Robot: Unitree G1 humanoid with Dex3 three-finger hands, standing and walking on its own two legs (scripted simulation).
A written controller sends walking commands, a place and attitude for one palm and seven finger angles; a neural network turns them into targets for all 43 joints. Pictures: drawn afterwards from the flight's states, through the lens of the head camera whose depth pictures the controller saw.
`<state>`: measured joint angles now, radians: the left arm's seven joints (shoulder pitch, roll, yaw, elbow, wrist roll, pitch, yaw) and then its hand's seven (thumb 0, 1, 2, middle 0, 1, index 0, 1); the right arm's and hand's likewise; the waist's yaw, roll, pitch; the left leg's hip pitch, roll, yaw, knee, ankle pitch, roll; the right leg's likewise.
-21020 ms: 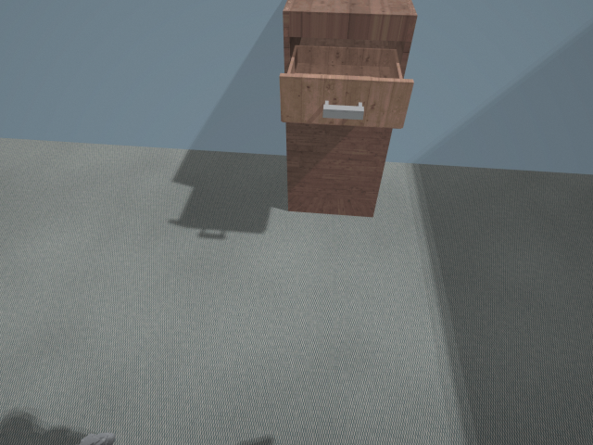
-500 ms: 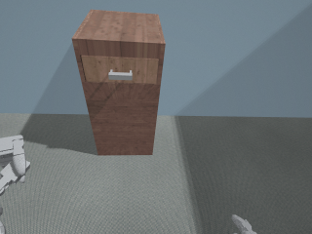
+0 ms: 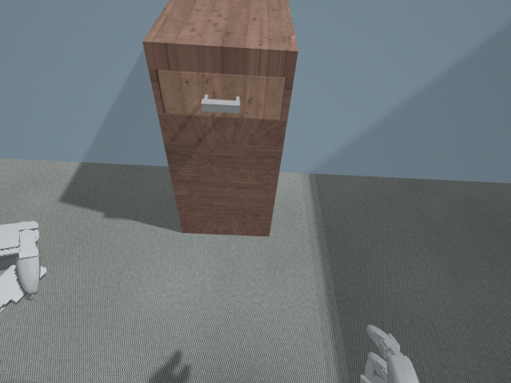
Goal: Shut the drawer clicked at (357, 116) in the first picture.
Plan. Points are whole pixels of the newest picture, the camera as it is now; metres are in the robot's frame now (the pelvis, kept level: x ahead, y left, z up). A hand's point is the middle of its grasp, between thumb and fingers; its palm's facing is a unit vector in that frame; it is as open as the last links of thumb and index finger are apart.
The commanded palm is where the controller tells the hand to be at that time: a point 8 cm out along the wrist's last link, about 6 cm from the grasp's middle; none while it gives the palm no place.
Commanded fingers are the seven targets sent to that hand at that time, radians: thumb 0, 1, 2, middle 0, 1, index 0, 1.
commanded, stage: stop stepping back and stand still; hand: left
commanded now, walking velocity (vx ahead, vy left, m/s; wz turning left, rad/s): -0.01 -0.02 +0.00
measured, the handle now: (221, 102) +0.86 +0.13 -0.03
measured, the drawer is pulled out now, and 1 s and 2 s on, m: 0.00 0.00 0.00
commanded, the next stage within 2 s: let the arm hang, fingers relaxed in 0.48 s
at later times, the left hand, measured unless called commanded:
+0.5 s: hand (57, 250) +0.22 +0.24 +0.17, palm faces +0.31 -0.82 -0.49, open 3.2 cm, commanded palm +0.16 +0.28 +0.19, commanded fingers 0.00 0.90 0.90 -1.40 -1.60 -1.40 -1.60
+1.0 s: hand out of the picture -0.01 +0.21 -0.17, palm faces +0.05 -0.97 -0.23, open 3.8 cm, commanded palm none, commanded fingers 0.00 0.90 0.90 -0.52 -0.65 -0.52 -0.65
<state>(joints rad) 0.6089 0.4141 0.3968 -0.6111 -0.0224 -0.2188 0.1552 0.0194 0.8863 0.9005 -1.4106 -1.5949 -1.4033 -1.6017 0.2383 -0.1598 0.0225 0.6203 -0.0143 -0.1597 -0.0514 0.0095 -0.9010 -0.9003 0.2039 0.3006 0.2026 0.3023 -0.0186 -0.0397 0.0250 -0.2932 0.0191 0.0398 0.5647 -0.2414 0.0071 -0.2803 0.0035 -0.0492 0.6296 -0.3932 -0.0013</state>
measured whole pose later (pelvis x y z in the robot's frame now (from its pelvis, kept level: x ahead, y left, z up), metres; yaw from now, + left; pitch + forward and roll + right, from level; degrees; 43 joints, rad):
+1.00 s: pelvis +0.01 +0.01 +0.01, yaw +1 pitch -1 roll -1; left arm 0.31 0.23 0.02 1.04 0.01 0.03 0.02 0.02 0.90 0.90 -0.87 -1.08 -0.86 -1.07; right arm 0.30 -0.18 0.01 1.04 -0.02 0.03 -0.01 0.00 -0.90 -0.90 0.20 0.30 0.20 0.30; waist 0.01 -0.01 0.07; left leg -0.25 -0.01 0.00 0.48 -0.21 0.02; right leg -0.20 0.00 -0.07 0.43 -0.21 -0.02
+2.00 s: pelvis +0.02 +0.00 +0.01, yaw +0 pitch -2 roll +0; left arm 0.28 0.13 0.02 1.14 0.00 0.00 0.03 0.01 0.91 0.90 -0.20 -0.30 -0.20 -0.30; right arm 0.30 -0.12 0.00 1.14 -0.02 0.00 -0.04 0.00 -0.91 -0.90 0.20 0.30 0.20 0.30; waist 0.00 0.02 0.06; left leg -0.19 0.00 0.01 0.42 -0.21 0.01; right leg -0.17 0.01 -0.05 0.41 -0.22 -0.03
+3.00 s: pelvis +0.03 -0.02 +0.01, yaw +0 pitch -2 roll +0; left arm 0.27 0.13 0.02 1.14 0.00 -0.01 0.04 0.01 0.90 0.90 -0.20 -0.30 -0.20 -0.30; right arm 0.28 -0.14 -0.01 1.15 -0.02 0.00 -0.04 0.00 -0.91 -0.90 0.20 0.30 0.20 0.30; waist 0.00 0.02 0.05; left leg -0.15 0.02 0.00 0.40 -0.22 -0.02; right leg -0.12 0.04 -0.06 0.38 -0.23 -0.05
